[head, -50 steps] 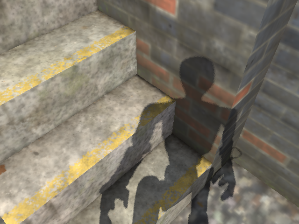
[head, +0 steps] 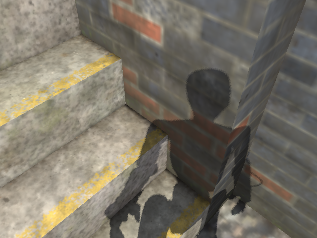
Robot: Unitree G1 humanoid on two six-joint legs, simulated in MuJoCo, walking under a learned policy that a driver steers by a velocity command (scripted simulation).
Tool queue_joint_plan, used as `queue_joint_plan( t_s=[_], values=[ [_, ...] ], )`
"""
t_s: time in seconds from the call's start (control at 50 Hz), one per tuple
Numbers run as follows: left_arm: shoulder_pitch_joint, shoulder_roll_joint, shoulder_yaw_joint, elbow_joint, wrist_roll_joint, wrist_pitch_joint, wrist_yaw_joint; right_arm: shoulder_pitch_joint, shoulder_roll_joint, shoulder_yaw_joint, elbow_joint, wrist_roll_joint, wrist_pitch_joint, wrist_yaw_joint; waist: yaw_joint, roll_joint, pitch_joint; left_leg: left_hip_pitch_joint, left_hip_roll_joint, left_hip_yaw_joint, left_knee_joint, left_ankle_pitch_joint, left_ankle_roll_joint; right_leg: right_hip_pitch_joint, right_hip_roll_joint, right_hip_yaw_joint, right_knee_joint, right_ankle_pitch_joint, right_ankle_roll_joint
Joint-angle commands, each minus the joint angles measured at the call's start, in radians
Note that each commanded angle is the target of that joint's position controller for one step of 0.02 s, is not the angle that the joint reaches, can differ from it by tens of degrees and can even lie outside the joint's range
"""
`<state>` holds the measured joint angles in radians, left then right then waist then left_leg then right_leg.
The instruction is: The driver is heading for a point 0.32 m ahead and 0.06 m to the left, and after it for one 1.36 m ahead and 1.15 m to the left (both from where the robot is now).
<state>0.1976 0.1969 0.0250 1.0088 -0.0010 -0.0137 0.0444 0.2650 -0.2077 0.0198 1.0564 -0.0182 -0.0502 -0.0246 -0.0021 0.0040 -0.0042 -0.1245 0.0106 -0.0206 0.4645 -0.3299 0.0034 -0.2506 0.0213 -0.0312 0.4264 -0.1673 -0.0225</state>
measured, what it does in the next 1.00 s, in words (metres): steps on the spot: left foot, then right foot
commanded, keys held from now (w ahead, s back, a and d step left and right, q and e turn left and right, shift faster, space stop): w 0.74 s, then w+q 0.26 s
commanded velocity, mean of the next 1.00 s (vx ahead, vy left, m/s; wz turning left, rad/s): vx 0.32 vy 0.03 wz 0.06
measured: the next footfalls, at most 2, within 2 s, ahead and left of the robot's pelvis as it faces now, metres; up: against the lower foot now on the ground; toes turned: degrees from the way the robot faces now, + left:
left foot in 0.56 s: +0.12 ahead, +0.16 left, +0.00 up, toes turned +0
right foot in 0.88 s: +0.15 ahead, -0.06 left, +0.00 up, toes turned -3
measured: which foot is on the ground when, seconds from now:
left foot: down 0.00-0.30, up 0.32-0.54, down 0.56-0.90, up 0.92-1.00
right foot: down 0.00-0.56, up 0.58-0.86, down 0.88-1.00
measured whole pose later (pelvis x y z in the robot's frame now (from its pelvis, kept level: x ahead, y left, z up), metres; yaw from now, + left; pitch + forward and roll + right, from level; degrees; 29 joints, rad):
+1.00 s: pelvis +0.08 +0.03 +0.00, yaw +5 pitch +0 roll +0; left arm 0.17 0.19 -0.02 0.82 0.04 0.00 0.09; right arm 0.27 -0.20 -0.02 0.96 0.02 0.01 -0.05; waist -0.04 0.00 0.03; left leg -0.54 -0.04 -0.01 1.43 -0.68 -0.02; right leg -0.26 -0.02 -0.14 0.47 -0.22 -0.06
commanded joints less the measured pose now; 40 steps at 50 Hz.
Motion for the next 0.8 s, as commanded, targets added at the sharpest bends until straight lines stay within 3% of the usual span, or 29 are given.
queue_joint_plan(
  t_s=[0.02, 0.08, 0.12, 0.16, 0.2, 0.26, 0.28, 0.3, 0.32, 0.34, 0.36, 0.38, 0.4, 0.42, 0.44, 0.46, 0.48, 0.5, 0.52, 0.54, 0.56, 0.58, 0.6, 0.62, 0.64, 0.68, 0.74, 0.76, 0.8],
  values=[
    [-0.006, 0.113, 0.034, -0.055, -0.007, -0.009, 0.007, 0.034, -0.069, -0.019, -0.032, 0.002, -0.034, 0.010, -0.010, -0.044, 0.085, -0.147, -0.001, -0.008, -0.059, -0.096, 0.047, 0.005, -0.069, 0.120, -0.098, -0.295, -0.081],
    [-0.038, 0.100, 0.033, -0.087, -0.013, -0.022, -0.008, 0.039, -0.081, -0.020, -0.048, 0.002, -0.048, 0.021, -0.023, 0.016, 0.061, -0.091, 0.018, -0.037, -0.056, 0.031, 0.068, -0.014, -0.055, 0.091, -0.031, -0.159, -0.092],
    [-0.040, 0.097, 0.027, -0.100, -0.003, -0.044, -0.009, 0.038, -0.117, -0.031, -0.064, 0.010, -0.057, 0.024, -0.019, 0.073, 0.020, -0.034, 0.047, -0.077, -0.056, 0.260, 0.077, -0.008, -0.025, 0.030, 0.078, 0.072, -0.070],
    [-0.040, 0.117, 0.028, -0.109, 0.004, -0.057, -0.011, 0.057, -0.146, -0.044, -0.067, 0.013, -0.064, 0.028, -0.022, 0.074, -0.025, 0.031, 0.065, -0.101, -0.020, 0.534, 0.097, -0.013, -0.026, 0.005, 0.178, 0.248, -0.045],
    [-0.001, 0.124, 0.027, -0.103, 0.002, -0.059, -0.016, 0.050, -0.147, -0.049, -0.080, 0.012, -0.065, 0.027, -0.007, 0.053, -0.072, 0.067, 0.072, -0.089, 0.025, 0.757, 0.110, 0.011, -0.024, -0.007, 0.221, 0.276, -0.036],
    [0.076, 0.141, 0.038, -0.085, -0.003, -0.050, -0.019, -0.031, -0.141, -0.047, -0.119, 0.010, -0.071, 0.028, 0.051, 0.016, -0.095, -0.033, 0.043, -0.044, 0.118, 0.900, 0.093, 0.165, -0.023, 0.009, 0.182, 0.274, -0.061],
    [0.139, 0.157, 0.047, -0.068, -0.002, -0.042, -0.016, -0.062, -0.132, -0.045, -0.133, 0.009, -0.077, 0.029, 0.081, -0.020, -0.100, -0.135, 0.018, -0.030, 0.201, 0.827, 0.077, 0.266, -0.050, 0.055, 0.146, 0.316, -0.088],
    [0.245, 0.188, 0.059, -0.036, 0.002, -0.029, -0.010, -0.084, -0.100, -0.035, -0.144, 0.012, -0.084, 0.032, 0.119, -0.109, -0.106, -0.290, -0.032, 0.012, 0.373, 0.597, 0.044, 0.381, -0.129, 0.172, 0.060, 0.333, -0.155],
    [0.328, 0.189, 0.052, -0.006, 0.028, -0.027, -0.013, -0.107, -0.067, -0.025, -0.145, 0.025, -0.078, 0.032, 0.154, -0.262, -0.068, -0.456, -0.093, 0.039, 0.692, -0.204, -0.005, 0.392, -0.327, 0.414, -0.100, 0.462, -0.296],
    [0.273, 0.179, 0.042, -0.002, 0.044, -0.042, -0.017, -0.061, -0.089, -0.038, -0.131, 0.055, -0.058, 0.034, 0.090, -0.186, 0.003, -0.517, -0.030, -0.034, 0.948, -0.385, -0.005, 0.262, -0.403, 0.466, -0.128, 0.378, -0.343],
    [0.162, 0.173, 0.036, -0.026, 0.031, -0.054, -0.018, -0.051, -0.091, -0.041, -0.146, 0.073, -0.039, 0.029, 0.035, -0.137, 0.067, -0.566, 0.028, -0.085, 1.008, -0.353, 0.012, 0.160, -0.405, 0.402, -0.165, 0.231, -0.309],
    [0.076, 0.155, 0.027, -0.043, 0.008, -0.061, -0.019, -0.080, -0.083, -0.041, -0.173, 0.065, -0.026, 0.020, 0.003, -0.085, 0.104, -0.561, 0.071, -0.085, 0.969, -0.312, 0.012, 0.075, -0.372, 0.341, -0.214, 0.111, -0.249],
    [0.012, 0.145, 0.019, -0.058, -0.001, -0.065, -0.017, -0.096, -0.082, -0.042, -0.192, 0.044, -0.022, 0.010, -0.020, -0.032, 0.113, -0.512, 0.098, -0.078, 0.859, -0.242, 0.002, 0.014, -0.332, 0.281, -0.244, 0.061, -0.194],
    [-0.039, 0.144, 0.015, -0.068, 0.002, -0.065, -0.013, -0.080, -0.061, -0.036, -0.194, 0.024, -0.023, 0.006, -0.044, -0.008, 0.088, -0.400, 0.106, -0.051, 0.707, -0.165, -0.015, -0.049, -0.276, 0.193, -0.238, 0.124, -0.155],
    [-0.085, 0.142, 0.011, -0.075, 0.008, -0.055, -0.009, 0.007, -0.017, -0.023, -0.165, 0.006, -0.024, 0.008, -0.082, -0.039, 0.044, -0.205, 0.075, 0.000, 0.588, -0.156, -0.039, -0.151, -0.220, 0.086, -0.217, 0.275, -0.146],
    [-0.102, 0.146, 0.009, -0.091, 0.012, -0.053, -0.006, -0.013, -0.008, -0.017, -0.164, -0.004, -0.028, 0.007, -0.072, -0.046, 0.025, -0.102, 0.075, 0.001, 0.419, -0.103, -0.057, -0.175, -0.190, 0.036, -0.182, 0.394, -0.143],
    [-0.065, 0.170, 0.015, -0.084, 0.014, -0.044, -0.004, 0.019, -0.002, -0.015, -0.149, -0.005, -0.021, 0.001, -0.067, -0.107, -0.019, -0.049, 0.040, 0.032, 0.334, -0.099, -0.066, -0.130, -0.197, 0.034, -0.146, 0.442, -0.156],
    [-0.045, 0.175, 0.016, -0.082, 0.005, -0.032, -0.007, 0.096, -0.024, -0.020, -0.115, -0.005, -0.016, -0.002, -0.085, -0.117, -0.052, 0.022, 0.024, 0.051, 0.249, 0.000, -0.050, -0.106, -0.222, 0.061, -0.094, 0.440, -0.158],
    [-0.035, 0.168, 0.013, -0.095, -0.008, -0.024, -0.008, 0.112, -0.059, -0.033, -0.100, 0.001, -0.011, -0.003, -0.083, -0.098, -0.048, 0.038, -0.002, 0.065, 0.123, 0.096, -0.035, -0.077, -0.213, 0.068, -0.037, 0.391, -0.142],
    [-0.020, 0.175, 0.015, -0.100, -0.028, -0.017, -0.007, 0.111, -0.094, -0.043, -0.094, -0.006, -0.003, -0.002, -0.076, -0.076, -0.012, 0.005, -0.052, 0.107, 0.021, 0.081, -0.017, -0.053, -0.181, 0.061, 0.058, 0.289, -0.110],
    [-0.034, 0.129, -0.001, -0.109, -0.027, -0.020, -0.010, 0.158, -0.174, -0.061, -0.114, -0.018, 0.011, -0.015, -0.092, 0.076, -0.075, 0.172, 0.095, -0.100, -0.046, 0.184, 0.058, -0.186, -0.153, 0.045, 0.242, 0.131, -0.036],
    [-0.067, -0.012, -0.039, -0.150, 0.003, -0.029, -0.032, 0.204, -0.099, -0.015, -0.093, -0.040, 0.013, -0.032, -0.085, 0.142, -0.045, 0.177, 0.307, -0.336, -0.242, 0.373, 0.088, -0.301, -0.076, 0.030, 0.408, -0.370, 0.006],
    [0.005, 0.035, -0.019, -0.162, 0.015, -0.006, -0.035, 0.248, -0.207, -0.045, -0.053, -0.029, 0.024, -0.029, -0.074, 0.231, -0.050, -0.013, 0.402, -0.547, -0.276, 0.114, 0.257, -0.250, -0.036, 0.129, 0.505, -0.434, 0.002],
    [-0.025, 0.091, -0.004, -0.156, 0.020, 0.002, -0.039, 0.154, -0.193, -0.056, -0.067, -0.016, 0.036, -0.020, -0.046, 0.158, 0.082, -0.085, 0.370, -0.539, -0.318, -0.171, 0.305, -0.338, -0.063, 0.121, 0.660, -0.363, 0.011],
    [-0.027, 0.090, -0.002, -0.159, 0.026, 0.002, -0.039, 0.091, -0.168, -0.051, -0.075, -0.004, 0.037, -0.012, -0.030, 0.141, 0.149, -0.151, 0.325, -0.468, -0.333, -0.284, 0.300, -0.387, -0.057, 0.129, 0.754, -0.304, 0.015],
    [0.042, 0.098, 0.009, -0.139, 0.039, 0.003, -0.044, 0.026, -0.105, -0.038, -0.072, 0.003, 0.035, -0.010, 0.027, 0.125, 0.137, -0.214, 0.245, -0.311, -0.309, -0.143, 0.268, -0.334, -0.051, 0.086, 0.840, -0.215, 0.025],
    [0.066, 0.063, 0.000, -0.145, 0.047, 0.003, -0.043, 0.022, -0.066, -0.027, -0.038, -0.003, 0.013, -0.011, 0.051, 0.076, 0.044, -0.188, 0.184, -0.143, -0.237, 0.226, 0.241, -0.219, -0.055, 0.031, 0.759, -0.167, 0.033],
    [0.036, 0.047, -0.011, -0.163, 0.045, 0.001, -0.038, 0.015, -0.055, -0.020, -0.035, -0.005, 0.008, -0.016, 0.047, 0.064, 0.027, -0.167, 0.164, -0.109, -0.206, 0.337, 0.218, -0.168, -0.070, 0.016, 0.611, -0.166, 0.032],
    [-0.044, 0.031, -0.028, -0.203, 0.016, -0.007, -0.016, 0.033, -0.079, -0.021, -0.042, -0.016, 0.017, -0.030, 0.003, 0.113, 0.018, -0.116, 0.147, -0.103, -0.150, 0.488, 0.207, -0.070, -0.042, -0.025, 0.289, -0.262, 0.025]
  ],
)
Velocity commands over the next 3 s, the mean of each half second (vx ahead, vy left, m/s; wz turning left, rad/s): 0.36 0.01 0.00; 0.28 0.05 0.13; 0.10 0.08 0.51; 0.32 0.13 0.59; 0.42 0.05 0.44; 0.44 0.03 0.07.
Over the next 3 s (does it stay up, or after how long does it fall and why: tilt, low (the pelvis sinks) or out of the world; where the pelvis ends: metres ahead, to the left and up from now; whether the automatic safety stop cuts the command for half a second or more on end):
stays up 0.09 0.19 0.00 its command is cut before an obstacle after 0.3 s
